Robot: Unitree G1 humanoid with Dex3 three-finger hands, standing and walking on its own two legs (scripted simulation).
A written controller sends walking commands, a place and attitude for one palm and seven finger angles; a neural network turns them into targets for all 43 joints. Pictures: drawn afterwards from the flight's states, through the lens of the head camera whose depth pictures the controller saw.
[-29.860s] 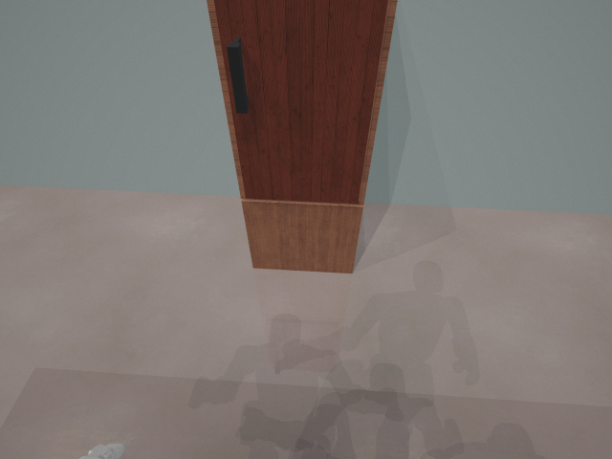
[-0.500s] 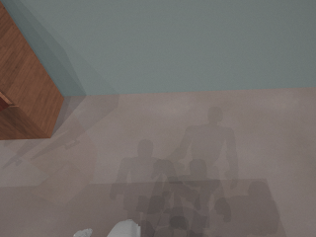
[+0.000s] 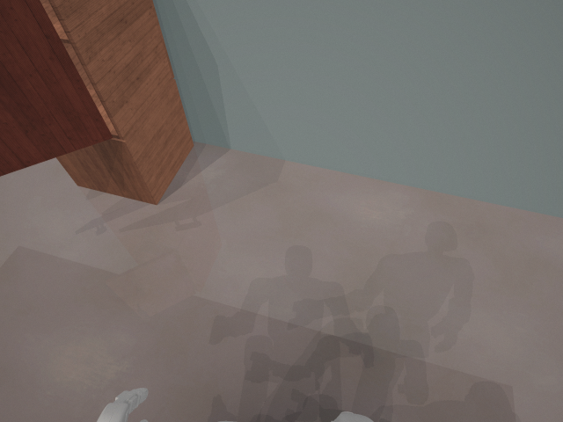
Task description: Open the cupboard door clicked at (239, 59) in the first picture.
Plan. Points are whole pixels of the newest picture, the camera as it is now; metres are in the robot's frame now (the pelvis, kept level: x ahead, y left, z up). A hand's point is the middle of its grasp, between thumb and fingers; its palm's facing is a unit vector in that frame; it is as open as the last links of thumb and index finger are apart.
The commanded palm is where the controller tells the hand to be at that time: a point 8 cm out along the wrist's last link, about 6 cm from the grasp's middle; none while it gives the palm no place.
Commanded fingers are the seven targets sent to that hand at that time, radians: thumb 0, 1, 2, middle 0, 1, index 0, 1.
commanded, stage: turn to face it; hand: left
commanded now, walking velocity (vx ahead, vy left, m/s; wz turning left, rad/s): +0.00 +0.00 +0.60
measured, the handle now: out of the picture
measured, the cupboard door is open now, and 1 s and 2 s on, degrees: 46 46 46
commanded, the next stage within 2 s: take the last steps up to it in 0.80 s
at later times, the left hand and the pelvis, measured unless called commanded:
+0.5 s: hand out of the picture -0.02 +0.21 -0.19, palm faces +0.36 -0.90 -0.25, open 7.3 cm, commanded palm none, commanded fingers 0.00 0.90 0.90 -0.20 -0.30 -0.20 -0.30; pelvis +0.01 +0.00 -0.01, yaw +20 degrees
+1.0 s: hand out of the picture +0.00 +0.15 -0.15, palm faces +0.49 -0.84 -0.24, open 7.3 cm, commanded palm none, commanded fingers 0.00 0.90 0.90 -0.20 -0.30 -0.20 -0.30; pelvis +0.03 -0.04 +0.00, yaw +28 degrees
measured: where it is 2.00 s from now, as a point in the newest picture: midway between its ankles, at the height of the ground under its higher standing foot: (221, 411)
